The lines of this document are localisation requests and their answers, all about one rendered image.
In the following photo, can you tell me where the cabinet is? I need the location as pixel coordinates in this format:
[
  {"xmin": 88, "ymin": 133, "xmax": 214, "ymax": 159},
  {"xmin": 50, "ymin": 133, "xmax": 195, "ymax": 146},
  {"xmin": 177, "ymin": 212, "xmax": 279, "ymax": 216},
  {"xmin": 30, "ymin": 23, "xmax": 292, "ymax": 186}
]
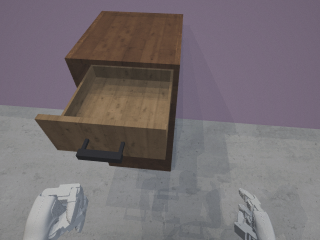
[{"xmin": 64, "ymin": 11, "xmax": 183, "ymax": 172}]

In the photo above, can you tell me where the handle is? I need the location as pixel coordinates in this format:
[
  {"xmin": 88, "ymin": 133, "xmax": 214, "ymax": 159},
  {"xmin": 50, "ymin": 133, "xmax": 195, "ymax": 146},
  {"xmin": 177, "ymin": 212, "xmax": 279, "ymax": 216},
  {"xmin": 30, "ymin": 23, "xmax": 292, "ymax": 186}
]
[{"xmin": 75, "ymin": 138, "xmax": 125, "ymax": 164}]

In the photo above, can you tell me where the drawer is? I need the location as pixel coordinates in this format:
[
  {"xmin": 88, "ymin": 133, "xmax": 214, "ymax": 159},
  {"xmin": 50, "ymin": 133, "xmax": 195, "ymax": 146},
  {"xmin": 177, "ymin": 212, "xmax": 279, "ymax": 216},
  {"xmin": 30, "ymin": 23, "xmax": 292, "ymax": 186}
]
[{"xmin": 35, "ymin": 64, "xmax": 174, "ymax": 160}]

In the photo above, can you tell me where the left robot hand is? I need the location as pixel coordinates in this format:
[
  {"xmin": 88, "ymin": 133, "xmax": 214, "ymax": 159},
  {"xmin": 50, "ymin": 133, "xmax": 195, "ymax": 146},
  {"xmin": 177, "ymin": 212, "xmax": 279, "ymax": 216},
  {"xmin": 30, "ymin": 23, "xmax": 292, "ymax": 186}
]
[{"xmin": 22, "ymin": 183, "xmax": 89, "ymax": 240}]

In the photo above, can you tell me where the right robot hand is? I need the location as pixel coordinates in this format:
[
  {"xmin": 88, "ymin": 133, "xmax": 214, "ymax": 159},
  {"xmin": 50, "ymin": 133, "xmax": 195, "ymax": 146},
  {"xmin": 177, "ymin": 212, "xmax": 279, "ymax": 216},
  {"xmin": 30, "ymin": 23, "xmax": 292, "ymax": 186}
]
[{"xmin": 234, "ymin": 188, "xmax": 276, "ymax": 240}]

